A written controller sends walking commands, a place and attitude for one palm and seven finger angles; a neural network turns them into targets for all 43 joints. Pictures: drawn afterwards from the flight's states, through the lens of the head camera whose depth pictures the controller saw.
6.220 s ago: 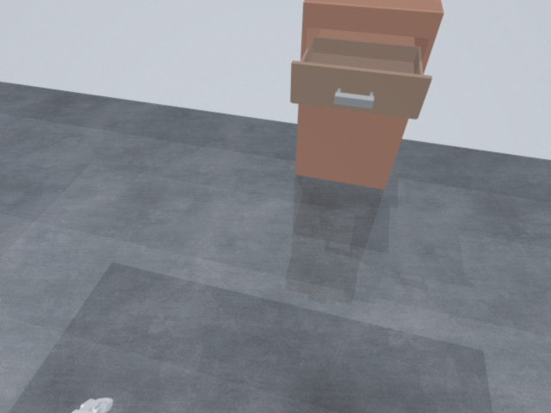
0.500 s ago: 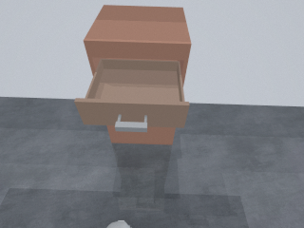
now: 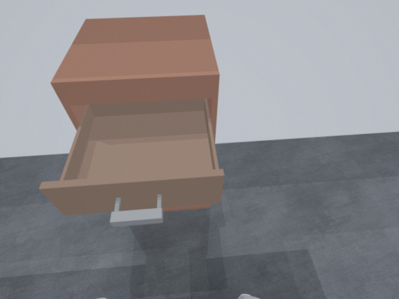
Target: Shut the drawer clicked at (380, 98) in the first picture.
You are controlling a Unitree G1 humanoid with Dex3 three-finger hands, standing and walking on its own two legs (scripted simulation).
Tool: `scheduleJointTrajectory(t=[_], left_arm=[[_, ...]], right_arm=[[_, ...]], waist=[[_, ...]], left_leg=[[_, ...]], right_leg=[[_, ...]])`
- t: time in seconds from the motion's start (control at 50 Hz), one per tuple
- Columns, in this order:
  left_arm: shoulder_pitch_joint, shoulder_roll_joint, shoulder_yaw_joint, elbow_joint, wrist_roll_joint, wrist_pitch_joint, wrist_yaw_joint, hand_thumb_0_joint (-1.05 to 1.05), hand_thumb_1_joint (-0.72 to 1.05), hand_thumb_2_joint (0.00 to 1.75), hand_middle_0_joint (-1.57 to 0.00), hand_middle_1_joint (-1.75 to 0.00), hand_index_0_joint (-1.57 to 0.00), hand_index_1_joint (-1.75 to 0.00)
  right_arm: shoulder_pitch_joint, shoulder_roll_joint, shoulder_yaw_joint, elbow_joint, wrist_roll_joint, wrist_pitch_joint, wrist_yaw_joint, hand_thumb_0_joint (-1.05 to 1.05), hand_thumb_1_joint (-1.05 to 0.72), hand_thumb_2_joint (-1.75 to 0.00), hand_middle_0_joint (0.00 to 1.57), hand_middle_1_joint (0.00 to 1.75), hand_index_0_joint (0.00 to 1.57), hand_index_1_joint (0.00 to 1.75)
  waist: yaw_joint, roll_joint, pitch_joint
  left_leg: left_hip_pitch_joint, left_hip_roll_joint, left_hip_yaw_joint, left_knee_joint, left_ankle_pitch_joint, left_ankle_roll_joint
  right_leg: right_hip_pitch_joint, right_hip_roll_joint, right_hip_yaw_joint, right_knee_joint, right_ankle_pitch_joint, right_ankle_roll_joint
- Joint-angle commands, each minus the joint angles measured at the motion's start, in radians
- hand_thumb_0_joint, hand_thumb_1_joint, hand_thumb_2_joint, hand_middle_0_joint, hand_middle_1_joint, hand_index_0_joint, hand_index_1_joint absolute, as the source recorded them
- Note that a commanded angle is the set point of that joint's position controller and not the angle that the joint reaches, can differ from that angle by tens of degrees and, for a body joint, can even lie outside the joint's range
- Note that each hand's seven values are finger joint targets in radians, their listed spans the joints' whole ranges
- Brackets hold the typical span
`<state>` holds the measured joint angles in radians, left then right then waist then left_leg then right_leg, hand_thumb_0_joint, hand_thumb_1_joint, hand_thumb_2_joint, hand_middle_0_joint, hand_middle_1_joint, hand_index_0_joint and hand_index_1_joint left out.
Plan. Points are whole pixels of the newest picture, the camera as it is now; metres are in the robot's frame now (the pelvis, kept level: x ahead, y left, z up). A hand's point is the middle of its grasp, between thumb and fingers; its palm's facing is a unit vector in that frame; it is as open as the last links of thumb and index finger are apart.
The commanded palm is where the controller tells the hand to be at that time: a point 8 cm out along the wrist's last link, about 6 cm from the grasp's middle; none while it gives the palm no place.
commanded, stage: come to a stop and stand still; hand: left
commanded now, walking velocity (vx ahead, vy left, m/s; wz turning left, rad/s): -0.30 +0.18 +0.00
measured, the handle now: (138, 208) +0.34 +0.16 -0.08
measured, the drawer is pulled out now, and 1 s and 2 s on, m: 0.30 0.30 0.30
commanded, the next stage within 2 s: look again from close up in 1.82 s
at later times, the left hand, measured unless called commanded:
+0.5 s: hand out of the picture +0.08 +0.20 -0.16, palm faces +0.05 -0.96 -0.28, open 7.3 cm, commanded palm none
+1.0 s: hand out of the picture +0.04 +0.23 -0.16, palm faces +0.01 -0.98 -0.22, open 7.4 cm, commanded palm none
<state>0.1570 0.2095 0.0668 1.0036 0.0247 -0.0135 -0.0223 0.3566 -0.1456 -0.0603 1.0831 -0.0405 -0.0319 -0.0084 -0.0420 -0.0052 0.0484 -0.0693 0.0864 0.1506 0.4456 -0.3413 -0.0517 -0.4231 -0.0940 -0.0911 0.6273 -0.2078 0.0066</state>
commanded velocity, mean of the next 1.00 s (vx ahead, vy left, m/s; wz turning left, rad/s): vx -0.08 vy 0.06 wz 0.00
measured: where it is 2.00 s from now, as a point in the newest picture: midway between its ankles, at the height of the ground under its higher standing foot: outside the picture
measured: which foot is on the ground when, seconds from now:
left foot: down 0.00-0.04, up 0.06-0.50, down 0.52-1.00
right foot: up 0.00-0.00, down 0.02-1.00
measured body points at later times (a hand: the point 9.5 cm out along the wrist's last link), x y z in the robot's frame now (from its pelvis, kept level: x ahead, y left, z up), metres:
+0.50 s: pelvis +0.03 +0.00 +0.00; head +0.04 -0.01 +0.45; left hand +0.08 +0.25 -0.14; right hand +0.12 -0.24 -0.15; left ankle +0.01 +0.12 -0.73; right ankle +0.10 -0.12 -0.73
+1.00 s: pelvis +0.02 +0.05 +0.00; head +0.02 +0.03 +0.45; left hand +0.04 +0.28 -0.14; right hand +0.02 -0.18 -0.16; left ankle +0.02 +0.12 -0.73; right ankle +0.06 -0.08 -0.73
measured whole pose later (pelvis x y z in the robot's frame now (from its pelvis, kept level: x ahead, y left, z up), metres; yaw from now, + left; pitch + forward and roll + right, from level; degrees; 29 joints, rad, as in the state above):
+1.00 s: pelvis +0.02 +0.05 +0.00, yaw -1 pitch -1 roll +1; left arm 0.33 0.15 -0.01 1.00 0.02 0.02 0.02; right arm 0.35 -0.20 -0.01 1.00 -0.02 0.01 -0.01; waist 0.00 0.03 0.00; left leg -0.19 -0.06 0.09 0.45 -0.26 0.07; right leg -0.29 -0.03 0.02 0.50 -0.21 0.01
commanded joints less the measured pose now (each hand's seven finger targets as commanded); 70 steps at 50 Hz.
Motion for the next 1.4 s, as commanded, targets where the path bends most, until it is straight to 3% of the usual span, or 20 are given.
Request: scheduleJointTrajectory(t=[0.0,0.02,0.06,0.12,0.28,0.38,0.4,0.42,0.46,0.48,0.5,0.54,0.56,0.64,0.7,0.74,0.8,0.86,1.18,1.38], left_arm=[[0.302,0.154,0.033,0.058,0.011,-0.04,0.022,0.0,0.9,0.9,-0.2,-0.3,-0.2,-0.3],[0.328,0.206,0.03,0.051,-0.007,-0.038,0.029,0.0,0.9,0.9,-0.2,-0.3,-0.2,-0.3],[0.149,0.153,0.009,0.02,-0.009,-0.036,0.043,0.0,0.9,0.9,-0.2,-0.3,-0.2,-0.3],[0.039,0.117,-0.002,-0.008,-0.001,-0.017,0.063,0.0,0.9,0.9,-0.2,-0.3,-0.2,-0.3],[0.067,0.146,0.024,-0.024,0.005,0.013,0.081,0.0,0.9,0.9,-0.2,-0.3,-0.2,-0.3],[0.056,0.159,0.029,-0.04,0.017,0.023,0.075,0.0,0.9,0.9,-0.2,-0.3,-0.2,-0.3],[0.103,0.19,0.011,-0.071,0.015,0.003,0.113,0.0,0.9,0.9,-0.2,-0.3,-0.2,-0.3],[0.111,0.226,0.019,-0.106,0.012,0.008,0.108,0.0,0.9,0.9,-0.2,-0.3,-0.2,-0.3],[0.06,0.167,0.002,-0.108,-0.001,0.031,0.09,0.0,0.9,0.9,-0.2,-0.3,-0.2,-0.3],[0.067,0.105,-0.01,-0.113,-0.008,0.041,0.083,0.0,0.9,0.9,-0.2,-0.3,-0.2,-0.3],[0.09,0.067,-0.018,-0.125,-0.01,0.048,0.077,0.0,0.9,0.9,-0.2,-0.3,-0.2,-0.3],[0.098,0.063,-0.023,-0.118,0.002,0.062,0.07,0.0,0.9,0.9,-0.2,-0.3,-0.2,-0.3],[0.129,0.069,-0.025,-0.113,0.001,0.062,0.067,0.0,0.9,0.9,-0.2,-0.3,-0.2,-0.3],[0.2,0.064,-0.033,-0.107,0.0,0.038,0.059,0.0,0.9,0.9,-0.2,-0.3,-0.2,-0.3],[0.165,0.103,-0.036,-0.116,0.003,0.016,0.056,0.0,0.9,0.9,-0.2,-0.3,-0.2,-0.3],[0.134,0.107,-0.031,-0.13,0.001,0.011,0.059,0.0,0.9,0.9,-0.2,-0.3,-0.2,-0.3],[0.146,0.082,-0.032,-0.127,-0.002,0.015,0.058,0.0,0.9,0.9,-0.2,-0.3,-0.2,-0.3],[0.183,0.067,-0.039,-0.096,-0.002,0.013,0.057,0.0,0.9,0.9,-0.2,-0.3,-0.2,-0.3],[0.157,0.046,-0.054,0.004,-0.015,0.004,0.065,0.0,0.9,0.9,-0.2,-0.3,-0.2,-0.3],[0.144,0.051,-0.055,0.016,-0.015,0.0,0.067,0.0,0.9,0.9,-0.2,-0.3,-0.2,-0.3]], right_arm=[[0.035,-0.066,-0.005,-0.044,0.021,-0.011,0.0,0.0,-0.9,-0.9,0.2,0.3,0.2,0.3],[0.029,-0.059,0.007,-0.069,0.033,0.001,-0.009,0.0,-0.9,-0.9,0.2,0.3,0.2,0.3],[0.055,-0.07,0.002,-0.035,0.034,0.025,-0.022,0.0,-0.9,-0.9,0.2,0.3,0.2,0.3],[0.035,-0.047,0.011,-0.002,0.042,0.051,-0.024,0.0,-0.9,-0.9,0.2,0.3,0.2,0.3],[-0.066,-0.093,-0.014,-0.075,0.026,0.093,-0.008,0.0,-0.9,-0.9,0.2,0.3,0.2,0.3],[-0.092,-0.082,-0.007,-0.104,0.032,0.075,-0.001,0.0,-0.9,-0.9,0.2,0.3,0.2,0.3],[-0.055,-0.146,-0.021,-0.19,0.038,0.046,-0.002,0.0,-0.9,-0.9,0.2,0.3,0.2,0.3],[-0.078,-0.103,-0.017,-0.222,0.041,0.044,-0.001,0.0,-0.9,-0.9,0.2,0.3,0.2,0.3],[-0.041,-0.103,-0.001,-0.233,0.029,0.043,-0.003,0.0,-0.9,-0.9,0.2,0.3,0.2,0.3],[-0.045,-0.152,-0.005,-0.243,0.019,0.043,-0.002,0.0,-0.9,-0.9,0.2,0.3,0.2,0.3],[-0.082,-0.205,-0.01,-0.274,0.01,0.048,-0.002,0.0,-0.9,-0.9,0.2,0.3,0.2,0.3],[-0.163,-0.193,0.001,-0.301,0.012,0.048,-0.002,0.0,-0.9,-0.9,0.2,0.3,0.2,0.3],[-0.193,-0.192,0.004,-0.297,0.009,0.048,-0.001,0.0,-0.9,-0.9,0.2,0.3,0.2,0.3],[-0.181,-0.185,0.012,-0.288,0.019,0.047,-0.003,0.0,-0.9,-0.9,0.2,0.3,0.2,0.3],[-0.098,-0.155,0.02,-0.263,0.028,0.044,-0.002,0.0,-0.9,-0.9,0.2,0.3,0.2,0.3],[-0.033,-0.151,0.015,-0.235,0.023,0.047,-0.001,0.0,-0.9,-0.9,0.2,0.3,0.2,0.3],[-0.03,-0.154,0.021,-0.211,0.02,0.029,-0.002,0.0,-0.9,-0.9,0.2,0.3,0.2,0.3],[-0.056,-0.154,0.029,-0.192,0.025,0.013,-0.004,0.0,-0.9,-0.9,0.2,0.3,0.2,0.3],[0.018,-0.124,0.053,-0.047,0.032,-0.003,-0.023,0.0,-0.9,-0.9,0.2,0.3,0.2,0.3],[0.006,-0.116,0.053,-0.017,0.032,-0.001,-0.027,0.0,-0.9,-0.9,0.2,0.3,0.2,0.3]], waist=[[0.133,-0.207,-0.114],[0.122,-0.258,-0.166],[0.056,-0.23,-0.14],[0.032,-0.099,-0.085],[0.066,-0.129,-0.11],[0.069,-0.186,-0.109],[0.012,-0.053,-0.309],[0.048,-0.015,-0.329],[0.007,0.027,-0.182],[0.016,0.131,-0.069],[0.04,0.198,0.005],[0.049,0.202,0.102],[0.071,0.225,0.079],[0.087,0.037,0.087],[0.031,-0.064,0.046],[0.004,-0.17,0.023],[0.016,-0.001,0.012],[0.051,0.059,-0.006],[0.041,0.012,-0.012],[0.034,-0.014,0.003]], left_leg=[[-0.392,-0.006,0.016,0.36,-0.038,0.064],[-0.384,-0.049,-0.063,0.527,-0.309,0.05],[-0.295,-0.015,-0.151,0.583,-0.257,0.039],[-0.257,-0.016,-0.148,0.518,-0.168,0.018],[-0.35,-0.06,-0.166,0.566,-0.11,-0.011],[-0.26,-0.062,-0.138,0.361,-0.107,0.007],[-0.295,-0.114,-0.078,0.325,-0.206,-0.011],[-0.256,-0.072,-0.119,0.212,-0.129,0.024],[-0.088,-0.091,-0.071,-0.041,0.085,0.035],[-0.136,0.029,-0.205,-0.105,0.064,0.077],[-0.263,0.155,-0.33,-0.139,0.111,0.143],[-0.442,0.135,-0.356,-0.205,-0.055,0.176],[-0.429,0.119,-0.332,-0.199,-0.038,0.179],[-0.395,0.081,-0.289,-0.119,-0.092,0.158],[-0.265,-0.021,-0.241,-0.072,-0.166,0.103],[-0.17,-0.04,-0.2,-0.022,-0.095,0.097],[-0.183,0.008,-0.265,-0.136,-0.114,0.11],[-0.234,0.037,-0.303,-0.208,-0.09,0.12],[-0.119,0.025,-0.223,-0.131,0.258,0.103],[-0.078,0.022,-0.201,-0.11,0.296,0.097]], right_leg=[[0.534,-0.18,0.25,-0.208,0.224,-0.08],[0.479,-0.321,0.403,-0.293,0.466,-0.159],[0.314,-0.303,0.357,-0.327,0.554,-0.191],[0.211,-0.246,0.196,-0.264,0.67,-0.191],[0.255,-0.263,0.215,-0.282,0.582,-0.22],[0.207,-0.225,0.235,-0.317,0.276,-0.205],[0.481,-0.259,0.335,-0.171,0.808,-0.188],[0.424,-0.248,0.277,-0.095,0.556,-0.188],[0.149,-0.118,0.141,-0.081,0.061,-0.094],[0.035,-0.037,0.081,-0.035,-0.144,-0.048],[0.027,0.035,0.025,0.013,-0.215,-0.014],[0.084,0.072,0.046,0.138,-0.214,-0.018],[0.089,0.081,0.065,0.182,-0.185,-0.018],[0.149,0.064,0.108,-0.03,-0.092,-0.025],[0.044,-0.005,0.264,-0.226,-0.245,-0.074],[-0.026,-0.024,0.293,-0.276,-0.35,-0.081],[0.015,0.029,0.218,-0.202,-0.225,-0.055],[0.131,0.049,0.162,-0.15,-0.068,-0.045],[0.206,0.007,0.174,-0.195,0.116,-0.048],[0.209,-0.003,0.185,-0.213,0.19,-0.052]])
